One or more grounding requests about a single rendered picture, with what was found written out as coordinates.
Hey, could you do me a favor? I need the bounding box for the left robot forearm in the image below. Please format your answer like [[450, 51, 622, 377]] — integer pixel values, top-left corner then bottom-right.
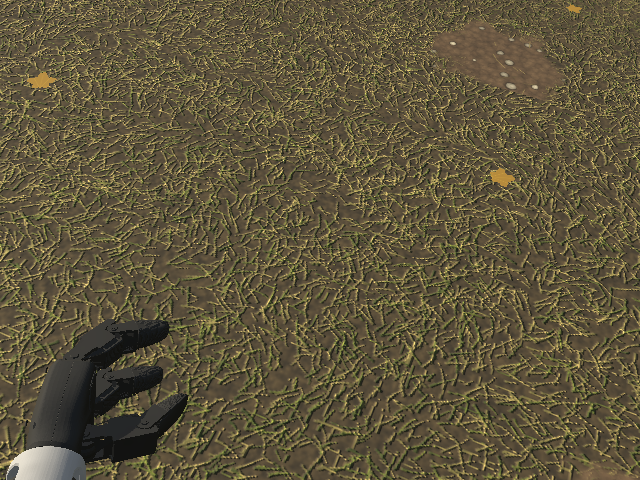
[[6, 446, 86, 480]]

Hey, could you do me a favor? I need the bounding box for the robot left hand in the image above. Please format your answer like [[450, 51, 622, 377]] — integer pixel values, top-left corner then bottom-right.
[[25, 319, 188, 463]]

